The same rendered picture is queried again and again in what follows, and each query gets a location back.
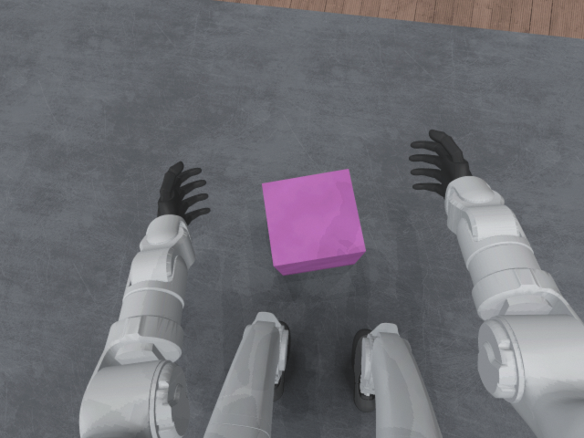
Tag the robot right upper arm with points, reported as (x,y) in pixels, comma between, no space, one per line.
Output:
(536,362)

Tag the robot left upper arm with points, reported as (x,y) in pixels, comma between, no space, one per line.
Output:
(139,400)

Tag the robot right hand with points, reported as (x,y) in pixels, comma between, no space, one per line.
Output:
(450,160)

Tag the right robot forearm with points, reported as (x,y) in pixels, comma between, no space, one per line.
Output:
(506,275)

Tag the right robot foot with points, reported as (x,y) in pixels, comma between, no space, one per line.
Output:
(365,402)

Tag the robot left hand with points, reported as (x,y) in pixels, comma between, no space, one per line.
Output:
(171,194)

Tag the robot right shin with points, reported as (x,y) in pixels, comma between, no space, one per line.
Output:
(383,327)

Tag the carton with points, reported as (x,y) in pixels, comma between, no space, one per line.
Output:
(313,222)

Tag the left robot forearm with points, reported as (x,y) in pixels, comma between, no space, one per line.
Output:
(149,326)

